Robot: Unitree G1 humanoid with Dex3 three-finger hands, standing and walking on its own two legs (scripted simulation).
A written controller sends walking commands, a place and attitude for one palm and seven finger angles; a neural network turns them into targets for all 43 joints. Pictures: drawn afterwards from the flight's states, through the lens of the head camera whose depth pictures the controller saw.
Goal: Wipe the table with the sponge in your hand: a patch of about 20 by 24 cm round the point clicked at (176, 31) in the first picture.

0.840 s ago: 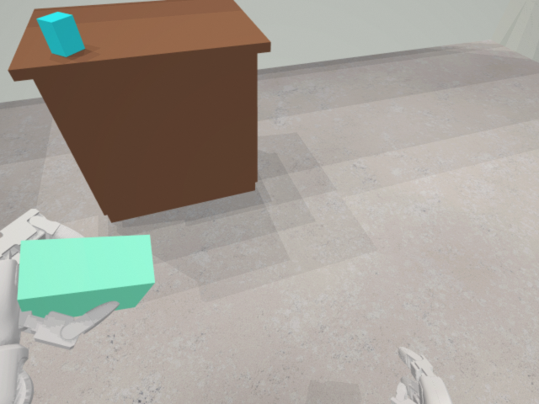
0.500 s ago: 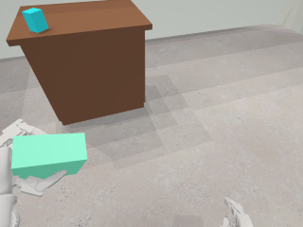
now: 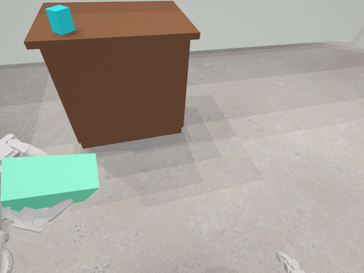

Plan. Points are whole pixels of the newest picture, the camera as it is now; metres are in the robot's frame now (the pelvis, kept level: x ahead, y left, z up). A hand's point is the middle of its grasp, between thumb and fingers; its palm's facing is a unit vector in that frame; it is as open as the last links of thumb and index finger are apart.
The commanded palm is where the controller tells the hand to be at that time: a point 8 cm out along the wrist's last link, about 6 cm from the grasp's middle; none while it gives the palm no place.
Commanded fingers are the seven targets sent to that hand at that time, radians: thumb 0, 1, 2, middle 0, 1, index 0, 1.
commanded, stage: walk to a spot facing it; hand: left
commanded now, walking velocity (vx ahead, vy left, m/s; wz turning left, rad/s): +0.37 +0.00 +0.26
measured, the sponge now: (64, 182) +0.22 +0.21 +0.16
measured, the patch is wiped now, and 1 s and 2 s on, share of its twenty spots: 0.00 0.00 0.00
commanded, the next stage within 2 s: none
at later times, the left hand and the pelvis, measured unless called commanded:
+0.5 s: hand (81, 142) +0.30 +0.21 +0.18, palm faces +0.47 -0.73 -0.49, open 9.9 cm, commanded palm +0.24 +0.24 +0.20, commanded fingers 0.00 0.10 1.30 -1.20 -1.60 -1.20 -1.60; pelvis +0.13 -0.06 +0.02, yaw +9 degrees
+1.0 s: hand (82, 86) +0.42 +0.24 +0.21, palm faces +0.61 -0.62 -0.49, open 9.9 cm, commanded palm +0.37 +0.26 +0.20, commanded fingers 0.00 0.10 1.30 -1.20 -1.60 -1.20 -1.60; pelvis +0.30 -0.05 +0.02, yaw +17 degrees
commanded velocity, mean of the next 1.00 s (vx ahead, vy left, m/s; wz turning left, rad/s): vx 0.36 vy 0.00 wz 0.32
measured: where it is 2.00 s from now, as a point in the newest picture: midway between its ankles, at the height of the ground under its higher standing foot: (186, 229)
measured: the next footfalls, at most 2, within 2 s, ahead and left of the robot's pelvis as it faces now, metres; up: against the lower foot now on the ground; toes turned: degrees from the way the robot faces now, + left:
right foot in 0.30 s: +0.13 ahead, -0.14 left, +0.00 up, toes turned -4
left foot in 0.72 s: +0.29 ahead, +0.10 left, +0.00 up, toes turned +24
